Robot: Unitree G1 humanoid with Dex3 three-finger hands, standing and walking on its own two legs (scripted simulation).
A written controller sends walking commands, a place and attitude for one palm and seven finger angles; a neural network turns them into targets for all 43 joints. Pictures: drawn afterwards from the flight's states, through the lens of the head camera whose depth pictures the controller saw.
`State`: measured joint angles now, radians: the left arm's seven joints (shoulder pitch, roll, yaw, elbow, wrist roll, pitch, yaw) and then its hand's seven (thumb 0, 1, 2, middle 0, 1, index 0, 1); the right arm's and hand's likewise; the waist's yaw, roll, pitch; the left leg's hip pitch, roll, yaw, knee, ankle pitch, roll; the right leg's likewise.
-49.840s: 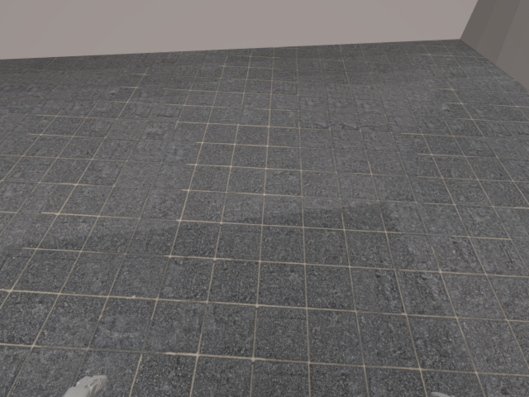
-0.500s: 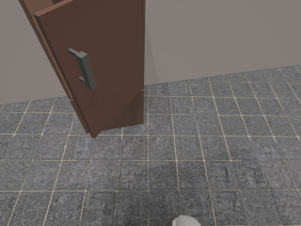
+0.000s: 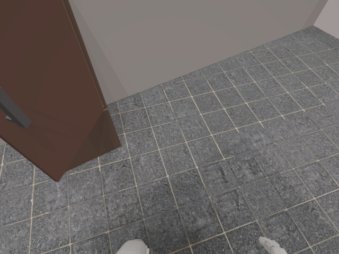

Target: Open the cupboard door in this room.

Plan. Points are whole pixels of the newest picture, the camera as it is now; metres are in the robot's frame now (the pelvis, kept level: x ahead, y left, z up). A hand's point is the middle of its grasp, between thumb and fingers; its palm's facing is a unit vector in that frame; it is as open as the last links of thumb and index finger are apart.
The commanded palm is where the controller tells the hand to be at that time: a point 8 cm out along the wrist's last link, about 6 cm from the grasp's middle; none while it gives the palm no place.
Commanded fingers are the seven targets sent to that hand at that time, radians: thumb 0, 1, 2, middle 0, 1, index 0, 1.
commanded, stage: walk to a spot facing it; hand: left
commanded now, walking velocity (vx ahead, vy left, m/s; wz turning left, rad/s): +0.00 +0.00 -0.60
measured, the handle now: (3, 106) +0.40 +0.44 +0.08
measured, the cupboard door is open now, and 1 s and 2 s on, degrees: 44 44 44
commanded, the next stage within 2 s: turn to face it in 1.82 s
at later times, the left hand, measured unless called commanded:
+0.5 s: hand (117, 238) +0.17 +0.16 -0.16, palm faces -0.30 -0.91 -0.28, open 7.4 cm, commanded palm none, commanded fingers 0.00 0.90 0.90 -0.20 -0.30 -0.20 -0.30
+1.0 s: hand (142, 197) +0.28 +0.11 -0.17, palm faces -0.54 -0.83 -0.15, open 7.4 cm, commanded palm none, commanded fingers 0.00 0.90 0.90 -0.20 -0.30 -0.20 -0.30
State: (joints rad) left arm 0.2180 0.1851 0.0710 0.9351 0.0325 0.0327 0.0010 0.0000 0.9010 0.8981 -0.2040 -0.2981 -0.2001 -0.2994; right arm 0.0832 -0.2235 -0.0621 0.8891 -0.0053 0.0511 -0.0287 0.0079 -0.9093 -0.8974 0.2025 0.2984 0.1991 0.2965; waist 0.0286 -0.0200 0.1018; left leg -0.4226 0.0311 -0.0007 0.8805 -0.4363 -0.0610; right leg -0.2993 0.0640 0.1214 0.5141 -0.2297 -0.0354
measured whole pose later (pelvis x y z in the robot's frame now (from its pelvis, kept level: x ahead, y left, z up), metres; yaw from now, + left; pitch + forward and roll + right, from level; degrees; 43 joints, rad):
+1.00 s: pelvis +0.12 -0.02 +0.01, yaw -36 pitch +1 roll -2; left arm 0.23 0.24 0.10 0.96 0.04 0.02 -0.06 0.01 0.91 0.90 -0.20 -0.30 -0.19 -0.30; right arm 0.33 -0.16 -0.01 0.92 -0.03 -0.06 -0.03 0.00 -0.91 -0.90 0.21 0.30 0.20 0.30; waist 0.01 -0.04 0.04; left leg -0.15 0.08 0.17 0.43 -0.29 0.00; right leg -0.58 -0.03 -0.01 1.23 -0.27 -0.01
